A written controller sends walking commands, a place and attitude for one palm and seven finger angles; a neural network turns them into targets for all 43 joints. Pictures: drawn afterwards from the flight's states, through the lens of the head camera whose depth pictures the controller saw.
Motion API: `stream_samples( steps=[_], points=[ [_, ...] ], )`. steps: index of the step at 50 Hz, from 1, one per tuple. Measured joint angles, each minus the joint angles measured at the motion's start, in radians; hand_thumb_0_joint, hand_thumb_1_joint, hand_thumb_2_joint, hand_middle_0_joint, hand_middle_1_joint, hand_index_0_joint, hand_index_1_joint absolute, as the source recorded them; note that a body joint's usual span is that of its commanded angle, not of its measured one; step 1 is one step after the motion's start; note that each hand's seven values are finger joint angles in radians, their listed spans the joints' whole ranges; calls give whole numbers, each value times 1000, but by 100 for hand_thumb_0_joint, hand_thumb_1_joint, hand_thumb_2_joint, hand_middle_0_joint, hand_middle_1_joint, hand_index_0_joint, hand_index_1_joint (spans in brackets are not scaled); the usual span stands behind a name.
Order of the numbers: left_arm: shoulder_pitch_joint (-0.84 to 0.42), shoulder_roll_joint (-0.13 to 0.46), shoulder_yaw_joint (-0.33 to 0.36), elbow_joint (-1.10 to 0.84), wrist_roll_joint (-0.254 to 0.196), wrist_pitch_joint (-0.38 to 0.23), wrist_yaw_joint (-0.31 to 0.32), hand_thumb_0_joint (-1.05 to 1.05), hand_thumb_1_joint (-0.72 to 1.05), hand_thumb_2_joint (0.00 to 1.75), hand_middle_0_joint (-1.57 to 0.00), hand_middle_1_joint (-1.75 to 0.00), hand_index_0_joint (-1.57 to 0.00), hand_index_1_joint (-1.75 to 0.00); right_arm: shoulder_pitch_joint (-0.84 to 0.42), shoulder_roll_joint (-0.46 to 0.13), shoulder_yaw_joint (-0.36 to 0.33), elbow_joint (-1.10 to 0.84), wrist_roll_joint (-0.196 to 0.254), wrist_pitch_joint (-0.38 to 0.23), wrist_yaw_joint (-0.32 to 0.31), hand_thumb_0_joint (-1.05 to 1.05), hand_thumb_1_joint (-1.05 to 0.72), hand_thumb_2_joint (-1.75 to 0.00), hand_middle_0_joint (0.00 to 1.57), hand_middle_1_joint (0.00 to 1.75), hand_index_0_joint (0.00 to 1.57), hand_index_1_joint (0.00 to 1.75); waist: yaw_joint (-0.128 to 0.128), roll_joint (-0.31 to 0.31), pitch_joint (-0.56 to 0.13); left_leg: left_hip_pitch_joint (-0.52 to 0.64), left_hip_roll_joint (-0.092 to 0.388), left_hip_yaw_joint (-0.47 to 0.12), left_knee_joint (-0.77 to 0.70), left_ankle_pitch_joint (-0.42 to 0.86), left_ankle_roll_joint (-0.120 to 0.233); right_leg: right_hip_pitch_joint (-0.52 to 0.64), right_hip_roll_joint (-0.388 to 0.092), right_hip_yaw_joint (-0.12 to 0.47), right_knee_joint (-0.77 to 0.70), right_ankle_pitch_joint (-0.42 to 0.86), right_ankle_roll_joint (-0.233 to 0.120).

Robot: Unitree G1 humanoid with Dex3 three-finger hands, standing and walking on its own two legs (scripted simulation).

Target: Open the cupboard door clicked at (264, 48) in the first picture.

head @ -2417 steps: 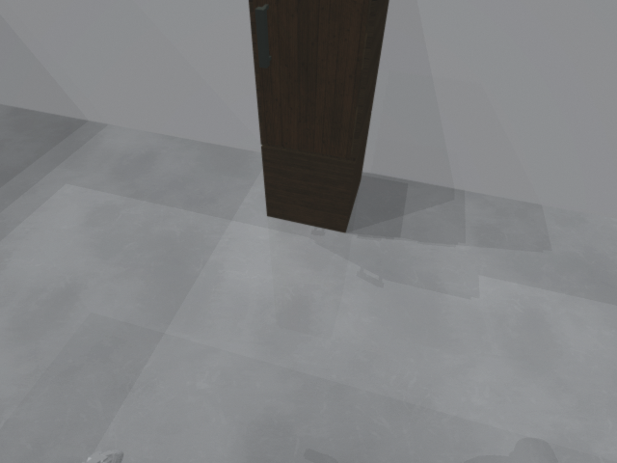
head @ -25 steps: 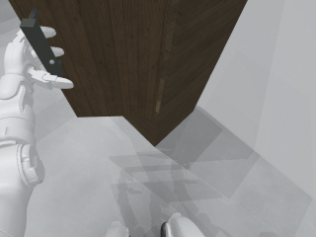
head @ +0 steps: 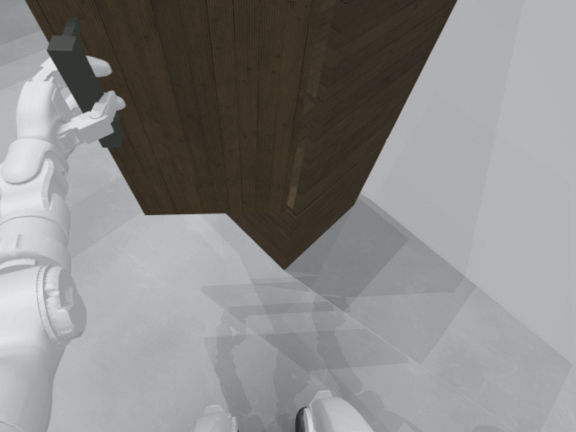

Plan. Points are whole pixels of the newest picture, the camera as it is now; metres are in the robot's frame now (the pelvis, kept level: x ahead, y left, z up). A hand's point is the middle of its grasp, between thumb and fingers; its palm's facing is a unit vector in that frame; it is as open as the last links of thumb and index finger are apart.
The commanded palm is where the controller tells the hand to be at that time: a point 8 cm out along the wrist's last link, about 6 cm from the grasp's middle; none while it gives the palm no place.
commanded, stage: close the thumb around the handle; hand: left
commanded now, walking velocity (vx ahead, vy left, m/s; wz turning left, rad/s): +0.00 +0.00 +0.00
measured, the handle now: (94, 88) +0.56 +0.22 +0.10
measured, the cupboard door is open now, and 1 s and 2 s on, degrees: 49 85 98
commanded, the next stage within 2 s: pull the door open along its arc in 0.10 s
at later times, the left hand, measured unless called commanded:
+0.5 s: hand (105, 129) +0.49 +0.19 +0.10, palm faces -0.01 -1.00 -0.01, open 6.1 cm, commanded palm +0.43 +0.25 +0.10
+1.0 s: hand (168, 224) +0.35 +0.11 +0.11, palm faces +0.36 -0.93 +0.04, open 6.7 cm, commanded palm +0.29 +0.18 +0.10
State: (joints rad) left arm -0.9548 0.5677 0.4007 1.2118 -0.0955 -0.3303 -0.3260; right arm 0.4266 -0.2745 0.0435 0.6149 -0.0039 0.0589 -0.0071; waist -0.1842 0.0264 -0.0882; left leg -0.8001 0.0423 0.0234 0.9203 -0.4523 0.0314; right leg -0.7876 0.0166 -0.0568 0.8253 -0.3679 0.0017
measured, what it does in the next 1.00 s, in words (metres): stands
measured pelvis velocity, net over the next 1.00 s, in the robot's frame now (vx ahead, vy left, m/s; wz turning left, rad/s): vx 0.02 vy -0.03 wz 0.01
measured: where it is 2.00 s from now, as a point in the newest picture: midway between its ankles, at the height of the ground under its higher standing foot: outside the picture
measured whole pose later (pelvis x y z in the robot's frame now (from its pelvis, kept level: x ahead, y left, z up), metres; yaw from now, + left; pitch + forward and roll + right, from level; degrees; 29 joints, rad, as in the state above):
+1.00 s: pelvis +0.02 -0.03 +0.02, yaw +1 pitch +7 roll +0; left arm -0.07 -0.01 0.04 0.17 -0.05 -0.13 0.35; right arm 0.17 -0.18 0.02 0.53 -0.03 0.06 0.02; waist -0.02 0.03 -0.10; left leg -0.44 0.03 0.04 0.72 -0.41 0.00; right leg -0.47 0.01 -0.04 0.72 -0.37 -0.03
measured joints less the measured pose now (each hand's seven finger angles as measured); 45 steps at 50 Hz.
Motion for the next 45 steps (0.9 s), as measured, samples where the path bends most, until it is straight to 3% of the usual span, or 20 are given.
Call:
stream_samples(
  steps=[6,18,26,33,35,38,45],
  points=[
    [-13,8,13,9,8,4,2,0,66,81,-36,-134,-38,-135,-3,-2,2,-8,-1,-1,-2,0,-90,-90,20,30,20,30,-9,-2,0,-10,0,2,5,1,1,-11,0,3,6,1,1],
    [39,-15,16,-44,-4,10,34,0,68,81,-33,-135,-33,-135,15,-2,-9,-2,-1,8,7,0,-90,-90,20,30,20,30,0,5,-7,5,4,10,-4,0,-2,-2,5,11,0,2,-1],
    [234,-79,10,-223,-59,21,29,0,68,74,-33,-135,-32,-135,18,2,-22,-26,17,23,14,0,-90,-90,20,30,20,30,27,12,-24,80,10,31,-51,2,-5,58,12,32,-32,4,-3],
    [497,-184,-39,-501,-130,52,20,0,67,70,-31,-132,-29,-133,-23,10,-30,-70,37,12,20,1,-91,-90,20,30,20,30,63,11,-36,180,6,48,-115,13,-7,143,11,49,-74,8,-5],
    [580,-236,-65,-614,-143,75,65,0,66,70,-31,-131,-29,-131,-43,14,-37,-84,38,-3,25,1,-91,-90,20,30,20,30,81,12,-39,205,5,52,-130,16,-9,164,11,53,-83,9,-5],
    [691,-336,-116,-777,-133,100,205,0,66,70,-30,-130,-30,-127,-90,25,-45,-92,35,-27,36,1,-91,-90,20,30,20,30,103,11,-39,238,0,55,-149,22,-13,191,7,56,-90,9,-6],
    [848,-520,-272,-995,-36,149,521,1,64,71,-30,-128,-32,-126,-207,64,-40,-92,2,-26,39,1,-91,-90,20,30,20,30,147,6,-25,313,-11,39,-178,34,-23,262,-3,40,-94,-2,-17]
  ],
)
